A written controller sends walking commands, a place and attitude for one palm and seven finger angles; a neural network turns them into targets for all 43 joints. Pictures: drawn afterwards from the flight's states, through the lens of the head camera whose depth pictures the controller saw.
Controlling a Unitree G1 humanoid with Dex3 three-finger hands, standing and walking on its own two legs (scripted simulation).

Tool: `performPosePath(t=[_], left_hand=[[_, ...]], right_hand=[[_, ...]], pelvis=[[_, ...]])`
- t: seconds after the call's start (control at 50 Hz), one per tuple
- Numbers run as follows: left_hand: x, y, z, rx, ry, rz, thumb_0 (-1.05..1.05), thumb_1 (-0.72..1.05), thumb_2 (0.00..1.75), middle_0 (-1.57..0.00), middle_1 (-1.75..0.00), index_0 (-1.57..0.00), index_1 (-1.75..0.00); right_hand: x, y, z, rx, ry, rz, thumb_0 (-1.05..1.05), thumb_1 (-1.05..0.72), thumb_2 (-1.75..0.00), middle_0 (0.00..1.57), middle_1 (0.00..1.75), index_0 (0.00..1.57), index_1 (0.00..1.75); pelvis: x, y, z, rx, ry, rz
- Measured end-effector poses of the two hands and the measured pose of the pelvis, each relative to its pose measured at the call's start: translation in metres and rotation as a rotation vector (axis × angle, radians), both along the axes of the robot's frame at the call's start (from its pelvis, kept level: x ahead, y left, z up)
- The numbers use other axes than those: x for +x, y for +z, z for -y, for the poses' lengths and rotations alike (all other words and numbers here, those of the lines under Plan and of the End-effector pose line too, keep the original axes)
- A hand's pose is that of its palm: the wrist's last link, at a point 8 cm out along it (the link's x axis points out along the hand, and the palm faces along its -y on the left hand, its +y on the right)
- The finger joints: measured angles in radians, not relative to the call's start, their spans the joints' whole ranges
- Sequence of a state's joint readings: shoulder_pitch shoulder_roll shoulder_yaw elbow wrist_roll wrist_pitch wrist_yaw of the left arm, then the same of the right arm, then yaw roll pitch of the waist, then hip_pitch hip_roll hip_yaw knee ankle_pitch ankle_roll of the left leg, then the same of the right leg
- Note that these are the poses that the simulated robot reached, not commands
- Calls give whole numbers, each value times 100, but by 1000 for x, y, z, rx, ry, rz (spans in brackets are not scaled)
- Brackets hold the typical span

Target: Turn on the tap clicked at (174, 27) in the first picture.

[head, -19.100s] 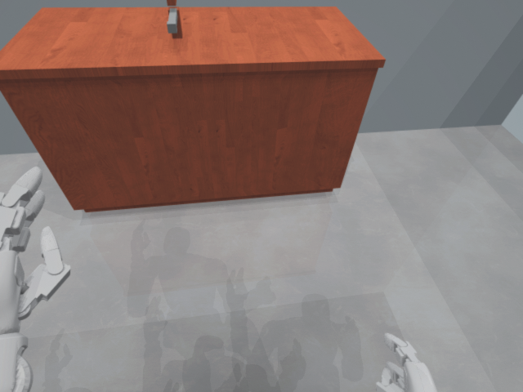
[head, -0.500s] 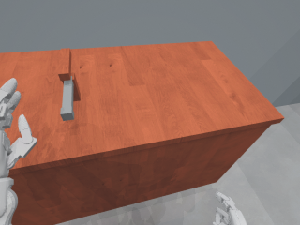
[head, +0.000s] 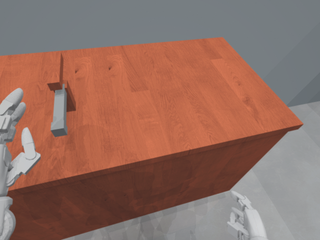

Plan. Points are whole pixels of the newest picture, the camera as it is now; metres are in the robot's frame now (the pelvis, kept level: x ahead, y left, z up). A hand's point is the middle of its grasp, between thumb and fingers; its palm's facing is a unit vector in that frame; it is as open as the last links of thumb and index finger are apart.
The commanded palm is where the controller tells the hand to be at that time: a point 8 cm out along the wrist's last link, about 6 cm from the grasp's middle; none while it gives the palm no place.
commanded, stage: look again from close up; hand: left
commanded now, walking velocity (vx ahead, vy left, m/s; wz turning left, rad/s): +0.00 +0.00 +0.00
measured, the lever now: (59, 128) +0.33 +0.28 +0.08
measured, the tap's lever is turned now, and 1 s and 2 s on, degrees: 0 0 0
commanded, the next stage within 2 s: turn the palm inward beside the body in 0.30 s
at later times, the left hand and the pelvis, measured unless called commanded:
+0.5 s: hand (22, 130) +0.24 +0.27 +0.19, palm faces +0.42 -0.82 -0.39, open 7.4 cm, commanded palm +0.16 +0.27 +0.17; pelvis -0.01 -0.01 +0.00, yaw +1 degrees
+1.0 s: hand (62, 172) +0.20 +0.20 +0.15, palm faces +0.46 -0.83 -0.31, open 7.4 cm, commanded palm +0.14 +0.25 +0.16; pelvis -0.01 -0.06 -0.02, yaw +2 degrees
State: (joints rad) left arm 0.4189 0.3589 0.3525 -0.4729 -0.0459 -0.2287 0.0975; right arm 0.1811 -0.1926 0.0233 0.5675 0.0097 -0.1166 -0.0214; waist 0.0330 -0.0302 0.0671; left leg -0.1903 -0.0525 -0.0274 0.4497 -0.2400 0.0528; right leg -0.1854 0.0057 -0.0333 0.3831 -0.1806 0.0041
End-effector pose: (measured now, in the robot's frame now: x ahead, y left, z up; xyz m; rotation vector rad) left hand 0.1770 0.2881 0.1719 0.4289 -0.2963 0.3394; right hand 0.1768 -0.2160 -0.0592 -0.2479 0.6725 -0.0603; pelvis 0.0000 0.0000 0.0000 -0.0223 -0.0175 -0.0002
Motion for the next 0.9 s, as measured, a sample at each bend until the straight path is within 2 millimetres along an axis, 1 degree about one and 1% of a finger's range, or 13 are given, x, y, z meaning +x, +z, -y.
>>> performPosePath(t=[0.1,0.24,0.4,0.42,0.44,0.46,0.52,0.56,0.64,0.7,0.8,0.86,0.9], left_hand=[[1,-4,1,-20,14,-17,1,89,90,-21,-30,-21,-30],[2,-2,5,-14,3,-13,2,89,90,-21,-30,-21,-30],[1,-4,3,-15,10,-35,1,89,90,-21,-30,-21,-30],[4,1,2,22,-2,-20,2,89,90,-21,-30,-21,-30],[9,11,-3,107,-6,3,2,89,90,-22,-30,-21,-30],[16,20,-10,135,3,23,2,89,90,-22,-30,-21,-30],[27,35,-26,7,40,43,2,89,90,-22,-30,-21,-30],[28,28,-17,-61,34,-8,1,90,90,-21,-30,-21,-30],[14,-4,23,-63,-45,-164,1,90,90,-20,-30,-20,-30],[-5,-18,40,-74,-56,-158,2,90,90,-21,-30,-20,-30],[-33,-7,33,-54,103,-7,2,89,90,-22,-30,-21,-30],[-39,-5,27,-73,180,12,2,89,90,-22,-30,-21,-30],[-37,-7,29,-93,191,-20,1,89,90,-21,-30,-21,-30]], right_hand=[[-2,-2,-1,4,0,-9,2,-90,-90,21,30,20,30],[-5,-2,2,5,-8,-14,2,-90,-90,21,30,20,30],[-8,-2,7,-3,-24,-23,2,-90,-90,21,30,20,30],[-8,-2,5,-16,-14,-23,2,-90,-90,21,30,20,30],[-9,-4,4,-44,27,-28,2,-90,-90,21,30,20,30],[-9,-7,2,-51,64,-40,2,-90,-90,21,30,20,30],[-8,-13,2,-17,104,-50,2,-90,-90,21,30,20,30],[-6,-14,3,21,92,-19,2,-90,-90,21,30,20,30],[0,-10,9,58,61,50,2,-90,-90,21,30,21,30],[3,-8,15,49,52,83,2,-90,-90,21,30,21,30],[6,-17,25,27,81,78,2,-90,-90,21,30,20,30],[7,-26,32,21,96,55,2,-90,-90,21,30,20,30],[7,-30,37,18,94,45,2,-90,-90,21,30,20,30]], pelvis=[[0,0,2,0,1,0],[0,1,3,0,2,1],[0,1,3,-1,1,-1],[-1,0,4,-5,15,-6],[-3,-2,5,-1,25,-5],[-4,-3,6,3,32,-6],[-6,-3,7,13,11,-2],[-6,-4,6,19,-9,-2],[-9,-9,10,28,-25,-6],[-13,-14,19,33,-25,-12],[-17,-21,37,28,4,-16],[-18,-23,46,26,26,-11],[-18,-23,52,26,35,-7]])
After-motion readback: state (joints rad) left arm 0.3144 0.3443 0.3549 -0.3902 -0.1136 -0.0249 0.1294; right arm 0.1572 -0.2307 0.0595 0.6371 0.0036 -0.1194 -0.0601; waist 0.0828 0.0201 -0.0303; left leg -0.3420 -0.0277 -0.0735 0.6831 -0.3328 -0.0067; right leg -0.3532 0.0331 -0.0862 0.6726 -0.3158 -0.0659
